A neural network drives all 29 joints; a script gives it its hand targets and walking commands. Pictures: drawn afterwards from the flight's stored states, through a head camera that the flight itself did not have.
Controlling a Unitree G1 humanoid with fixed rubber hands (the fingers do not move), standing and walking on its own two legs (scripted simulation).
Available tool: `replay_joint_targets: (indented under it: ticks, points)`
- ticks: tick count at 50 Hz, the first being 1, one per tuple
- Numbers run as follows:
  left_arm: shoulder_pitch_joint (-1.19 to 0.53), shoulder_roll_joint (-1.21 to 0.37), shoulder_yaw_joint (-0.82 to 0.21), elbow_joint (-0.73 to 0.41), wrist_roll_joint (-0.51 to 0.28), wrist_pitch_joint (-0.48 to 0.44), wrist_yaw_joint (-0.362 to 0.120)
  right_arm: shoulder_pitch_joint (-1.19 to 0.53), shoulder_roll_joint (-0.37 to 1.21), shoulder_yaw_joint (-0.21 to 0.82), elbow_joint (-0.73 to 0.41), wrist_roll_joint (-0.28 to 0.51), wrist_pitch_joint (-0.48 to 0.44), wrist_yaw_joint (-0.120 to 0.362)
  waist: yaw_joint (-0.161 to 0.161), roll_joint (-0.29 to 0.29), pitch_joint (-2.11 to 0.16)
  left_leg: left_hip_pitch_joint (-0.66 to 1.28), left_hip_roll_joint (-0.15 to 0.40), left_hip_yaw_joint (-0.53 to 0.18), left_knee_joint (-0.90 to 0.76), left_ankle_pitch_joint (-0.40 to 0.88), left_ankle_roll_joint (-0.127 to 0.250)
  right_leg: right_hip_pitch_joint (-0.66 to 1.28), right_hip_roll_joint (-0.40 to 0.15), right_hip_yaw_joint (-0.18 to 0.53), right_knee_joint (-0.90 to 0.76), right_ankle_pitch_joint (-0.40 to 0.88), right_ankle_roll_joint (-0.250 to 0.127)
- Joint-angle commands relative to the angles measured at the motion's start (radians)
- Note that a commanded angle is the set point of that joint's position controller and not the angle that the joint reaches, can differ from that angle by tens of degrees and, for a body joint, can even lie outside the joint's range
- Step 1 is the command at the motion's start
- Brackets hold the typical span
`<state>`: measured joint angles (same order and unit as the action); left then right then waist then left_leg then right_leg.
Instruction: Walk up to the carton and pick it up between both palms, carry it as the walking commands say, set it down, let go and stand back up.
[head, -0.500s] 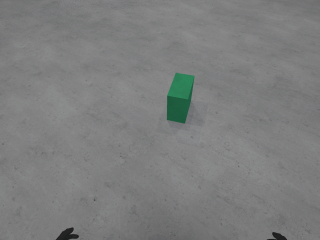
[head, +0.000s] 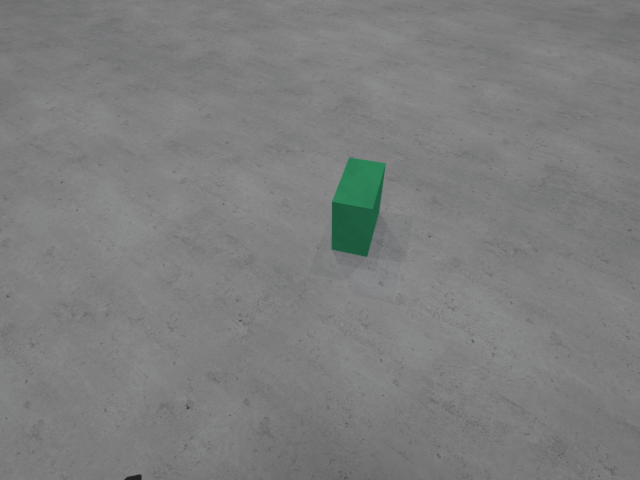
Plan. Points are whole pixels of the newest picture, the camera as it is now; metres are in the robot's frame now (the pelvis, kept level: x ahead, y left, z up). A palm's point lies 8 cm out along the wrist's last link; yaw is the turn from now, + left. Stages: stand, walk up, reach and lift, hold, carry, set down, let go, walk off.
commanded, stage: stand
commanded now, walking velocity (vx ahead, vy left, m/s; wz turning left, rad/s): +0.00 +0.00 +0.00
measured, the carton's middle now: (358, 207) +1.19 -0.08 -0.64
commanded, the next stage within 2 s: walk up in 0.90 s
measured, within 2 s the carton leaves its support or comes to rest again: neither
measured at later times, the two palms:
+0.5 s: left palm out of the picture +0.07 +0.30 -0.12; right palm out of the picture +0.08 -0.30 -0.12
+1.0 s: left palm out of the picture +0.09 +0.30 -0.12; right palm out of the picture +0.09 -0.29 -0.12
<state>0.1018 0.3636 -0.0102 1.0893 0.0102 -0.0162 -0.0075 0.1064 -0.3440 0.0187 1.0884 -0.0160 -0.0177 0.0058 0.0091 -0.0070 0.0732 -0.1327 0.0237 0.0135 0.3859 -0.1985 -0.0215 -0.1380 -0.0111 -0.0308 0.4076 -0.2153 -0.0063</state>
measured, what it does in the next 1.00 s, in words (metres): stands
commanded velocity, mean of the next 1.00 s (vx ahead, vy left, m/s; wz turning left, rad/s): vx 0.00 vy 0.00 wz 0.00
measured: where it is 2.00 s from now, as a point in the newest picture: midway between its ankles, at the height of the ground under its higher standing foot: (349, 463)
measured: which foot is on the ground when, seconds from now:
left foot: down 0.00-1.00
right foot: down 0.00-1.00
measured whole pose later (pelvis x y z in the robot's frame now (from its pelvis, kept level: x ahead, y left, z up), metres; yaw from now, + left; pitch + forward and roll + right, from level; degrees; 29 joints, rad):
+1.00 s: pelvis +0.01 +0.00 +0.00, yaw +0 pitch -2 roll +0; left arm 0.10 0.36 -0.01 1.10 0.01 -0.01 0.00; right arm 0.09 -0.35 0.01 1.11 -0.01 -0.01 0.01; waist 0.01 -0.01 0.06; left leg -0.12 0.02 0.02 0.35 -0.20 -0.02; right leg -0.13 -0.02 -0.02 0.38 -0.21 0.00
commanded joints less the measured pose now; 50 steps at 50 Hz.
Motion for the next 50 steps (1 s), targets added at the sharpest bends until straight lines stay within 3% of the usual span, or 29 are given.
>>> replay_joint_targets:
  ticks: [1,4,6,7,9,10,11,12,14,16,17,18,20,23,25,27,29,30,31,32,33,34,37,39,40,42,45,46,50]
  points:
    - [-0.039,0.19,0.038,-0.053,-0.001,-0.02,0.006,-0.062,-0.208,-0.041,-0.054,0.001,-0.024,-0.011,0.006,-0.006,-0.062,0.0,0.105,-0.092,-0.089,0.056,0.032,-0.018,-0.109,0.102,-0.102,0.071,-0.024]
    - [-0.041,0.202,0.037,-0.047,-0.006,-0.025,0.01,-0.053,-0.215,-0.045,-0.053,-0.001,-0.019,-0.007,-0.015,-0.017,-0.087,0.014,0.098,-0.074,-0.077,0.085,0.03,-0.001,-0.108,0.092,-0.105,0.115,-0.018]
    - [-0.025,0.188,0.039,-0.055,-0.005,-0.022,0.01,-0.079,-0.225,-0.047,-0.06,-0.001,-0.017,-0.008,0.003,0.037,-0.071,-0.009,0.099,-0.077,-0.072,0.059,0.035,0.009,-0.117,0.099,-0.108,0.132,-0.028]
    - [-0.032,0.225,0.046,-0.048,-0.004,-0.019,0.01,-0.051,-0.209,-0.047,-0.052,-0.004,-0.012,-0.009,-0.001,-0.017,-0.082,-0.001,0.099,-0.077,-0.091,0.078,0.033,0.007,-0.118,0.096,-0.095,0.121,-0.03]
    - [-0.016,0.198,0.037,-0.052,-0.01,-0.023,0.008,-0.047,-0.198,-0.036,-0.045,0.004,-0.017,-0.008,0.011,0.01,-0.105,0.009,0.113,-0.073,-0.067,0.107,0.037,0.031,-0.129,0.108,-0.097,0.144,-0.034]
    - [-0.038,0.213,0.037,-0.039,-0.002,-0.02,0.009,-0.037,-0.201,-0.043,-0.046,0.003,-0.016,-0.008,-0.007,-0.029,-0.078,0.025,0.106,-0.069,-0.08,0.101,0.035,-0.004,-0.127,0.099,-0.095,0.126,-0.029]
    - [-0.019,0.215,0.044,-0.041,-0.01,-0.02,0.009,-0.024,-0.215,-0.044,-0.036,0.008,-0.017,-0.008,0.009,-0.017,-0.082,0.021,0.11,-0.073,-0.086,0.09,0.032,-0.005,-0.118,0.111,-0.11,0.103,-0.022]
    - [-0.038,0.21,0.04,-0.036,-0.005,-0.017,0.011,-0.063,-0.201,-0.039,-0.036,0.006,-0.016,-0.008,-0.001,0.044,-0.051,-0.002,0.105,-0.073,-0.082,0.071,0.036,-0.013,-0.114,0.111,-0.108,0.101,-0.027]
    - [-0.021,0.209,0.038,-0.045,-0.007,-0.02,0.009,-0.049,-0.205,-0.04,-0.044,0.006,-0.017,-0.011,0.002,-0.008,-0.063,0.002,0.108,-0.081,-0.081,0.046,0.035,-0.015,-0.129,0.108,-0.117,0.099,-0.025]
    - [-0.03,0.189,0.037,-0.044,0.001,-0.019,0.012,-0.041,-0.233,-0.044,-0.04,0.004,-0.014,-0.009,-0.004,0.024,-0.085,0.012,0.105,-0.077,-0.084,0.05,0.028,-0.001,-0.121,0.097,-0.113,0.091,-0.021]
    - [-0.037,0.199,0.042,-0.049,0.002,-0.02,0.011,-0.041,-0.218,-0.044,-0.043,-0.004,-0.012,-0.009,0.002,-0.035,-0.083,0.003,0.106,-0.081,-0.095,0.064,0.032,0.004,-0.111,0.087,-0.105,0.089,-0.019]
    - [-0.047,0.21,0.045,-0.041,-0.003,-0.016,0.013,-0.064,-0.225,-0.044,-0.048,-0.003,-0.01,-0.004,0.001,0.018,-0.064,0.001,0.111,-0.076,-0.081,0.059,0.034,-0.019,-0.114,0.105,-0.111,0.085,-0.02]
    - [-0.035,0.203,0.042,-0.043,-0.005,-0.017,0.011,-0.046,-0.195,-0.038,-0.045,0.004,-0.014,-0.009,0.002,-0.01,-0.086,0.0,0.108,-0.073,-0.088,0.074,0.03,-0.008,-0.116,0.108,-0.115,0.085,-0.025]
    - [-0.021,0.191,0.031,-0.039,-0.002,-0.022,0.005,-0.042,-0.217,-0.041,-0.044,0.0,-0.014,-0.013,0.008,-0.006,-0.072,0.007,0.114,-0.075,-0.086,0.099,0.033,0.001,-0.121,0.089,-0.104,0.119,-0.018]
    - [-0.021,0.192,0.035,-0.038,-0.002,-0.015,0.005,-0.061,-0.208,-0.039,-0.05,0.005,-0.018,-0.017,0.01,0.044,-0.087,-0.004,0.107,-0.069,-0.077,0.1,0.034,0.015,-0.126,0.108,-0.101,0.167,-0.025]
    - [-0.035,0.209,0.044,-0.04,0.003,-0.016,0.008,-0.039,-0.198,-0.032,-0.034,0.009,-0.018,-0.017,0.007,-0.015,-0.065,0.008,0.121,-0.085,-0.095,0.086,0.04,0.0,-0.124,0.098,-0.099,0.122,-0.027]
    - [-0.03,0.19,0.03,-0.036,0.002,-0.017,0.003,-0.059,-0.223,-0.042,-0.05,0.004,-0.016,-0.011,0.007,0.015,-0.08,0.017,0.112,-0.079,-0.099,0.098,0.032,-0.015,-0.117,0.092,-0.106,0.098,-0.013]
    - [-0.024,0.201,0.033,-0.032,0.001,-0.018,0.007,-0.043,-0.203,-0.037,-0.05,0.006,-0.018,-0.012,0.002,-0.004,-0.084,0.023,0.116,-0.075,-0.092,0.082,0.033,-0.007,-0.129,0.101,-0.104,0.087,-0.022]
    - [-0.029,0.182,0.03,-0.043,-0.002,-0.024,0.006,-0.064,-0.227,-0.04,-0.042,0.0,-0.018,-0.013,0.015,0.031,-0.033,0.003,0.108,-0.073,-0.088,0.082,0.027,-0.028,-0.122,0.114,-0.117,0.107,-0.021]
    - [-0.036,0.19,0.029,-0.041,-0.004,-0.019,0.009,-0.061,-0.219,-0.044,-0.048,0.004,-0.017,-0.012,0.005,0.052,-0.085,0.0,0.109,-0.075,-0.087,0.081,0.032,0.01,-0.128,0.108,-0.108,0.135,-0.03]
    - [-0.051,0.216,0.041,-0.04,0.0,-0.014,0.011,-0.051,-0.2,-0.036,-0.046,0.006,-0.018,-0.014,-0.003,-0.021,-0.098,0.01,0.111,-0.081,-0.081,0.095,0.035,0.02,-0.128,0.112,-0.105,0.137,-0.03]
    - [-0.034,0.196,0.035,-0.041,-0.003,-0.015,0.007,-0.054,-0.23,-0.042,-0.041,0.007,-0.017,-0.01,0.007,0.003,-0.112,0.017,0.114,-0.078,-0.081,0.101,0.035,0.019,-0.126,0.118,-0.104,0.158,-0.026]
    - [-0.032,0.207,0.039,-0.037,-0.004,-0.015,0.01,-0.053,-0.218,-0.047,-0.04,0.001,-0.013,-0.011,0.002,-0.013,-0.081,0.034,0.113,-0.073,-0.08,0.128,0.029,-0.01,-0.116,0.101,-0.11,0.179,-0.018]
    - [-0.023,0.201,0.04,-0.045,0.0,-0.021,0.013,-0.05,-0.221,-0.041,-0.034,0.002,-0.015,-0.01,0.004,0.04,-0.101,0.03,0.109,-0.074,-0.087,0.124,0.032,0.025,-0.12,0.104,-0.105,0.175,-0.023]
    - [-0.043,0.212,0.044,-0.045,-0.005,-0.02,0.01,-0.06,-0.21,-0.041,-0.041,0.004,-0.015,-0.01,-0.002,-0.024,-0.114,0.039,0.115,-0.076,-0.086,0.148,0.027,0.02,-0.117,0.088,-0.095,0.187,-0.014]
    - [-0.036,0.199,0.041,-0.044,-0.011,-0.015,0.011,-0.045,-0.217,-0.043,-0.039,0.008,-0.014,-0.014,-0.001,0.02,-0.09,0.022,0.121,-0.066,-0.089,0.128,0.036,0.023,-0.129,0.1,-0.092,0.178,-0.023]
    - [-0.025,0.182,0.041,-0.043,-0.006,-0.019,0.012,-0.06,-0.226,-0.048,-0.04,-0.001,-0.015,-0.013,0.013,-0.002,-0.09,0.011,0.111,-0.077,-0.101,0.108,0.035,0.014,-0.12,0.105,-0.106,0.147,-0.023]
    - [-0.045,0.198,0.04,-0.041,-0.004,-0.014,0.013,-0.063,-0.222,-0.044,-0.039,0.001,-0.013,-0.012,0.0,-0.006,-0.102,0.037,0.114,-0.076,-0.107,0.104,0.039,0.019,-0.125,0.112,-0.102,0.141,-0.026]
    - [-0.03,0.214,0.043,-0.036,-0.003,-0.012,0.011,-0.057,-0.207,-0.034,-0.038,0.002,-0.015,-0.01,-0.003,0.024,-0.072,0.021,0.117,-0.072,-0.082,0.147,0.033,0.006,-0.125,0.103,-0.105,0.18,-0.021]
